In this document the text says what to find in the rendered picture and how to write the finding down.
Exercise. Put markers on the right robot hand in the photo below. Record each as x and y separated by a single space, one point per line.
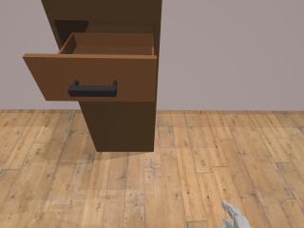
235 214

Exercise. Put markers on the drawer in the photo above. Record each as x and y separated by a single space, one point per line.
98 59

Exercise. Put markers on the handle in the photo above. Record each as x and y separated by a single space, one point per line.
76 90

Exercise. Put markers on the cabinet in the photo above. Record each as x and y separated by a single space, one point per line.
113 126

